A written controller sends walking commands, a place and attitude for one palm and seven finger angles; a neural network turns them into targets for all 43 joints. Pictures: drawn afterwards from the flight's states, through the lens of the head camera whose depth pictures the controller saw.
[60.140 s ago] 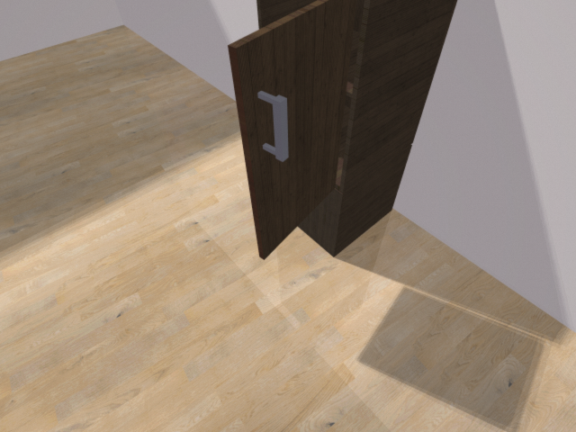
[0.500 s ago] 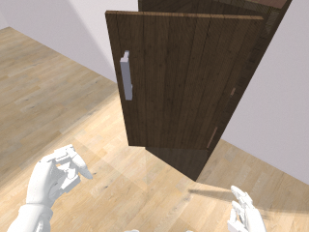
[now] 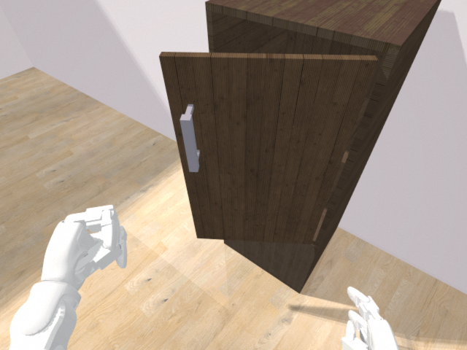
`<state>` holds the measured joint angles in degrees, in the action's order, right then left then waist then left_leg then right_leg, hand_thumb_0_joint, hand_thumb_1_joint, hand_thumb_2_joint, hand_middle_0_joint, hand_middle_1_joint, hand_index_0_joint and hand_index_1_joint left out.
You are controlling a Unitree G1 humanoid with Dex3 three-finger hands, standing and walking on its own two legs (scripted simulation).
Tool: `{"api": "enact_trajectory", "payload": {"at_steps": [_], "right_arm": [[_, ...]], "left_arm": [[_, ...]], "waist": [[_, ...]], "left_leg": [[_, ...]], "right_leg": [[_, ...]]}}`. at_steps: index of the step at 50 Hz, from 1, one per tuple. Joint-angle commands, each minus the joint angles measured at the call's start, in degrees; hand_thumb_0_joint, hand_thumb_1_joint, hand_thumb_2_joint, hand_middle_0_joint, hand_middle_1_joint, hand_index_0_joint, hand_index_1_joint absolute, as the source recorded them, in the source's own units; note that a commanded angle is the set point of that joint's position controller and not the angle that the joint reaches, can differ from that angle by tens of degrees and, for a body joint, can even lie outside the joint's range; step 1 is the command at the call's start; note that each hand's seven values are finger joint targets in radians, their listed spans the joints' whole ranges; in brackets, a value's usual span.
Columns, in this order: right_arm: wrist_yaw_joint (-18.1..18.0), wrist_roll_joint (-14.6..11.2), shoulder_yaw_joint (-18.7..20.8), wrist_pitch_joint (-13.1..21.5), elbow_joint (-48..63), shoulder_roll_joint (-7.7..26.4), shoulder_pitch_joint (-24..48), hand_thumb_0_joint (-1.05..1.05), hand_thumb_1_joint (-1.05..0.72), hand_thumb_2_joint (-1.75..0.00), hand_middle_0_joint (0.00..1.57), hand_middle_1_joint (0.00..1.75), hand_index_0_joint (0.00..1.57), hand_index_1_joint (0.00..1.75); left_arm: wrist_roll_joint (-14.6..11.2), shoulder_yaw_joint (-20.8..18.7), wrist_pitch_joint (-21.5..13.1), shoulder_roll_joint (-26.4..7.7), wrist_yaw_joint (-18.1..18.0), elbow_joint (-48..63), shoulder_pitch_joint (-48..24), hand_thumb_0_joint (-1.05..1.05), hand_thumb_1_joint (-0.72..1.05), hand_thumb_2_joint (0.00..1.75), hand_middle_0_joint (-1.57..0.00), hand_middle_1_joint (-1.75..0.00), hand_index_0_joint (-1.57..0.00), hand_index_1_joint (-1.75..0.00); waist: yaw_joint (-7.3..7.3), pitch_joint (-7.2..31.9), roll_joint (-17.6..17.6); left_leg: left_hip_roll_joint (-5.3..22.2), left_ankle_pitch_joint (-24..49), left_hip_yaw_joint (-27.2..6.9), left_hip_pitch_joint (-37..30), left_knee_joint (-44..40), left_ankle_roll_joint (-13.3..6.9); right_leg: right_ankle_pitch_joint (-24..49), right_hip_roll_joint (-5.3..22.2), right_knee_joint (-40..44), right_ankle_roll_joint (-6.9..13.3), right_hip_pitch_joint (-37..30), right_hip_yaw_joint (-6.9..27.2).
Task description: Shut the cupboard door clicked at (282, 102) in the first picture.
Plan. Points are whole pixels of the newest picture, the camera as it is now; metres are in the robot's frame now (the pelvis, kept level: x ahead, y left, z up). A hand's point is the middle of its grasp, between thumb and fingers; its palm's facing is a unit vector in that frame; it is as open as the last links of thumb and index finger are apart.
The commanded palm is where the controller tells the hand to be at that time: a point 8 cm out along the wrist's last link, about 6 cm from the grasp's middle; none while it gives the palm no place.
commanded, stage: raise the hand and make a fist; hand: left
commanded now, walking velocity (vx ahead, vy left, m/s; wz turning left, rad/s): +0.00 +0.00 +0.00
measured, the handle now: (192, 139) +0.48 +0.13 +0.11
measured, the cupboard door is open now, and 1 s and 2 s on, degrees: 33 33 33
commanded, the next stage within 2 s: bring the fist close to the handle in 0.32 s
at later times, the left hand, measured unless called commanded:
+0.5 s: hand (128, 255) +0.22 +0.17 +0.11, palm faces +0.04 -1.00 -0.05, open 3.1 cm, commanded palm +0.21 +0.21 +0.12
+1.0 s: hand (170, 206) +0.31 +0.13 +0.11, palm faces +0.00 -1.00 -0.03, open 3.1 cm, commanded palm +0.29 +0.18 +0.12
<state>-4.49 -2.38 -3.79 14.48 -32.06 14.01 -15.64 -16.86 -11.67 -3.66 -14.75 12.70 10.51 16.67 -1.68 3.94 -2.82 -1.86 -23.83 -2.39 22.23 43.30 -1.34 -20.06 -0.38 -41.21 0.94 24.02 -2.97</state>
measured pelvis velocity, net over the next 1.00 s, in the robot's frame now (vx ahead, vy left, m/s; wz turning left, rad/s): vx -0.01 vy -0.01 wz -0.02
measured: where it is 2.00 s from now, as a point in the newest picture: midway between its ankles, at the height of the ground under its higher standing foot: outside the picture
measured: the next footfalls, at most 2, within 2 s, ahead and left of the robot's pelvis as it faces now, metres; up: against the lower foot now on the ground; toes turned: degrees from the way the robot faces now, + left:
none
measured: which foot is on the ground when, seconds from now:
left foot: down 0.00-1.00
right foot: down 0.00-1.00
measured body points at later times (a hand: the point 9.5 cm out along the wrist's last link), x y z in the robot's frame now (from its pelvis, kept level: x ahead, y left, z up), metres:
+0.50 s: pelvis -0.01 -0.01 +0.00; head -0.02 -0.03 +0.45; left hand +0.21 +0.23 +0.12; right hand +0.17 -0.24 -0.07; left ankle -0.01 +0.10 -0.71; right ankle +0.01 -0.11 -0.71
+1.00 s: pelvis -0.01 -0.01 +0.01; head +0.00 -0.03 +0.45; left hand +0.30 +0.19 +0.12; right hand +0.15 -0.24 -0.08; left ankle -0.01 +0.10 -0.71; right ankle +0.01 -0.11 -0.71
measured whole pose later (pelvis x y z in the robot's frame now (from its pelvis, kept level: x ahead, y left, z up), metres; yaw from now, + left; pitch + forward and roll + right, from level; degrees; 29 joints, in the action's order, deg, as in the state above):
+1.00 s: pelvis -0.01 -0.01 +0.01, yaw -1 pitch +2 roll +0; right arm -3.8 -2.0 -3.1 11.9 -34.9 14.1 -14.7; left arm -11.0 -5.5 -2.8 -10.5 4.8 -6.6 -4.4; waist -0.5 2.0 -2.3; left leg -1.8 -21.3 -1.3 20.5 39.5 -0.7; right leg -18.3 -0.4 -39.7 1.6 23.6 -1.8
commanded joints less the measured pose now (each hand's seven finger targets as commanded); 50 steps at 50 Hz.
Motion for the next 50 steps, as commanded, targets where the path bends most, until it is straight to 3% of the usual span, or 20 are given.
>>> {"api": "enact_trajectory", "payload": {"at_steps": [1,8,10,21,22,24,29,30,32,33,34,35,36,38,40,42,43,45,48,50], "right_arm": [[-0.4,-0.1,3.1,3.2,9.6,6.2,5.8,0.0,-0.9,-0.9,0.2,0.3,0.2,0.3],[-0.3,0.2,3.3,3.6,9.3,5.9,5.8,0.0,-0.9,-0.9,0.2,0.3,0.2,0.3],[-0.3,0.2,3.3,3.8,9.2,5.8,6.2,0.0,-0.9,-0.9,0.2,0.3,0.2,0.3],[-0.6,0.0,3.3,4.1,9.0,5.9,6.5,0.0,-0.9,-0.9,0.2,0.3,0.2,0.3],[-0.7,0.0,3.1,4.2,8.8,5.9,6.7,0.0,-0.9,-0.9,0.2,0.3,0.2,0.3],[-0.9,-0.1,3.1,4.4,8.3,6.0,6.7,0.0,-0.9,-0.9,0.2,0.3,0.2,0.3],[-1.3,-0.1,3.0,4.6,7.2,6.1,6.7,0.0,-0.9,-0.9,0.2,0.3,0.2,0.3],[-1.3,0.0,2.9,4.4,7.0,6.2,6.6,0.0,-0.9,-0.9,0.2,0.3,0.2,0.3],[-1.0,0.1,2.7,4.0,7.2,5.8,7.0,0.0,-0.9,-0.9,0.2,0.3,0.2,0.3],[-0.8,0.1,2.8,3.7,7.1,5.9,6.9,0.0,-0.9,-0.9,0.2,0.3,0.2,0.3],[-0.5,0.2,2.7,3.5,7.4,5.5,7.1,0.0,-0.9,-0.9,0.2,0.3,0.2,0.3],[-0.3,0.2,2.8,3.2,7.2,5.6,7.1,0.0,-0.9,-0.9,0.2,0.3,0.2,0.3],[0.0,0.3,2.8,2.9,7.5,5.4,7.1,0.0,-0.9,-0.9,0.2,0.3,0.2,0.3],[0.3,0.3,2.8,2.3,7.4,5.5,6.7,0.0,-0.9,-0.9,0.2,0.3,0.2,0.3],[0.5,0.3,3.0,1.7,7.3,5.5,6.6,0.0,-0.9,-0.9,0.2,0.3,0.2,0.3],[0.5,0.3,3.0,1.3,7.3,5.5,6.6,0.0,-0.9,-0.9,0.2,0.3,0.2,0.3],[0.4,0.2,3.1,1.1,7.1,5.9,6.5,0.0,-0.9,-0.9,0.2,0.3,0.2,0.3],[0.4,0.3,3.1,1.0,7.1,5.7,6.3,0.0,-0.9,-0.9,0.2,0.3,0.2,0.3],[0.2,0.3,3.3,0.2,6.1,6.0,5.9,0.0,-0.9,-0.9,0.2,0.3,0.2,0.3],[0.4,0.3,3.3,-0.1,6.2,5.7,6.1,0.0,-0.9,-0.9,0.2,0.3,0.2,0.3]], "left_arm": [[-1.0,-4.1,-2.7,-6.4,-0.1,10.4,-5.8,0.0,0.9,0.9,-1.3,-1.5,-1.3,-1.5],[-0.4,-5.4,-5.3,-8.0,-1.3,12.2,-7.7,0.0,0.9,0.9,-1.3,-1.5,-1.3,-1.5],[-0.3,-4.5,-6.0,-7.1,-1.2,12.4,-8.0,0.0,0.9,0.9,-1.3,-1.5,-1.3,-1.5],[-0.6,-3.9,-5.9,-6.5,-0.6,10.7,-8.2,0.0,0.9,0.9,-1.3,-1.5,-1.3,-1.5],[-0.3,-2.0,-6.0,-5.4,-0.7,10.9,-10.8,0.0,0.9,0.9,-1.3,-1.5,-1.3,-1.5],[0.4,-0.2,-6.0,-4.9,-1.4,10.1,-15.7,0.0,0.9,0.9,-1.3,-1.5,-1.3,-1.5],[2.5,1.5,-5.2,-4.9,-3.6,6.2,-23.9,0.0,0.9,0.9,-1.3,-1.5,-1.3,-1.5],[2.8,0.7,-4.7,-5.6,-4.0,4.4,-24.1,0.0,0.9,0.9,-1.3,-1.5,-1.3,-1.5],[3.2,1.0,-4.1,-4.7,-4.7,3.3,-25.1,0.0,0.9,0.9,-1.3,-1.5,-1.3,-1.5],[3.4,-0.5,-3.9,-6.0,-5.2,2.5,-24.6,0.0,0.9,0.9,-1.3,-1.5,-1.3,-1.5],[3.4,0.9,-3.6,-4.0,-5.3,2.4,-24.6,0.0,0.9,0.9,-1.3,-1.5,-1.3,-1.5],[3.4,-0.5,-3.5,-5.2,-5.8,1.6,-24.9,0.0,0.9,0.9,-1.3,-1.5,-1.3,-1.5],[3.4,0.2,-3.2,-4.1,-5.8,1.6,-24.9,0.0,0.9,0.9,-1.3,-1.5,-1.3,-1.5],[3.8,-0.3,-2.9,-4.7,-6.4,-0.2,-25.1,0.0,0.9,0.9,-1.3,-1.5,-1.3,-1.5],[3.9,0.1,-2.9,-4.0,-6.7,-0.7,-27.4,0.0,0.9,0.9,-1.3,-1.5,-1.3,-1.5],[4.3,2.4,-2.9,-2.2,-7.1,-1.2,-31.4,0.0,0.9,0.9,-1.3,-1.5,-1.3,-1.5],[4.6,1.7,-3.2,-3.5,-7.5,-1.5,-33.3,0.0,0.9,0.9,-1.3,-1.5,-1.3,-1.5],[5.1,3.7,-3.3,-1.6,-7.8,-1.6,-35.9,0.0,0.9,0.9,-1.3,-1.5,-1.3,-1.5],[5.6,2.3,-3.5,-3.5,-8.6,-4.8,-39.4,0.0,0.9,0.9,-1.3,-1.5,-1.3,-1.5],[5.8,4.4,-3.8,-1.3,-8.9,-5.0,-42.3,0.0,0.9,0.9,-1.3,-1.5,-1.3,-1.5]], "waist": [[-0.48,6.0,2.3],[-0.52,6.7,2.9],[-0.36,6.5,0.8],[-0.26,4.9,2.9],[0.27,4.3,1.5],[1.28,3.0,2.5],[1.61,4.1,3.0],[1.2,4.8,4.2],[0.35,7.0,2.5],[-0.11,8.0,2.4],[-0.27,8.8,2.5],[-0.45,8.7,3.1],[-0.71,9.3,1.8],[-0.58,8.7,3.5],[-0.1,8.0,2.9],[0.82,7.3,3.6],[1.08,7.5,4.9],[1.24,9.1,2.1],[1.66,9.5,4.2],[1.68,11.1,2.6]], "left_leg": [[0.6,15.0,-0.1,0.3,-8.3,0.7],[0.4,14.4,0.4,0.0,-8.1,0.3],[0.2,13.6,0.8,0.0,-7.9,0.3],[0.1,11.2,1.0,0.3,-8.2,0.1],[0.1,10.7,0.9,-0.1,-8.3,0.1],[0.3,9.0,0.5,-0.2,-8.5,-0.1],[0.3,5.4,-0.1,-0.5,-9.3,-0.3],[0.2,6.2,0.1,-0.1,-9.3,-0.3],[0.1,8.7,0.3,-1.0,-9.7,0.0],[0.2,10.0,0.4,-0.9,-9.7,0.1],[0.1,11.4,0.6,-1.2,-10.0,0.1],[0.3,12.8,0.7,-1.3,-9.9,0.2],[0.2,13.8,1.0,-1.5,-10.0,0.4],[0.3,15.4,1.3,-1.1,-9.7,0.3],[0.5,15.2,1.5,-1.4,-9.9,0.5],[0.5,13.8,1.3,-1.7,-10.0,0.4],[0.6,13.5,1.3,-1.6,-9.8,0.2],[0.5,14.1,1.2,-2.9,-9.8,0.3],[0.6,13.9,1.2,-2.5,-9.7,0.3],[0.5,14.5,1.1,-3.4,-9.8,0.5]], "right_leg": [[12.3,0.2,6.6,-0.1,-7.4,0.4],[11.2,0.6,7.5,-0.2,-8.6,1.9],[10.4,0.9,7.9,-0.3,-8.3,2.5],[6.4,1.1,9.6,-0.6,-7.6,3.3],[6.0,1.0,9.5,-0.6,-6.6,3.0],[3.2,0.9,9.9,-0.6,-5.0,3.1],[-1.6,1.0,10.3,-0.6,-3.9,3.0],[-0.7,1.0,10.2,-0.5,-5.2,3.1],[3.3,1.0,9.0,-0.2,-6.8,2.5],[4.8,1.0,8.6,-0.1,-7.9,2.4],[7.2,1.1,8.2,-0.1,-8.8,2.1],[9.5,1.0,7.9,0.0,-9.2,2.0],[11.1,1.0,7.6,0.0,-9.6,1.8],[13.3,0.9,7.4,0.0,-10.0,1.8],[13.5,0.7,7.5,0.0,-9.0,1.6],[12.0,0.6,7.7,-0.1,-7.7,1.4],[11.2,0.6,7.9,-0.2,-7.6,1.7],[12.2,0.6,7.4,0.1,-7.6,1.5],[11.8,0.5,7.5,0.0,-7.5,1.6],[12.8,0.6,7.0,0.2,-7.9,1.5]]}}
